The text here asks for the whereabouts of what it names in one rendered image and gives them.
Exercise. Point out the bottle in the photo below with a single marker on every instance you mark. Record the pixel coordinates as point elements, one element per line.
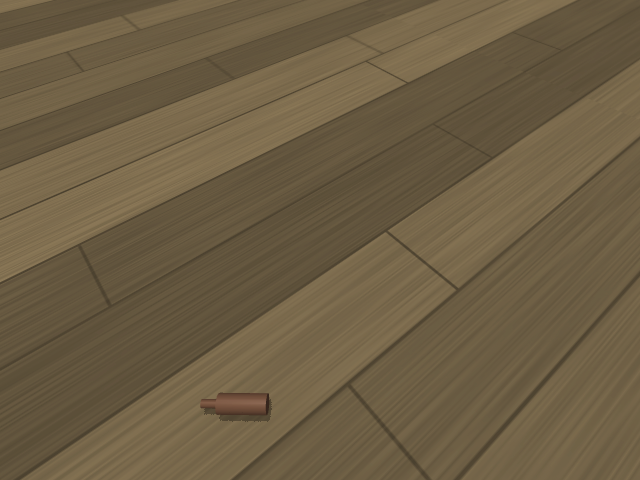
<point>238,403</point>

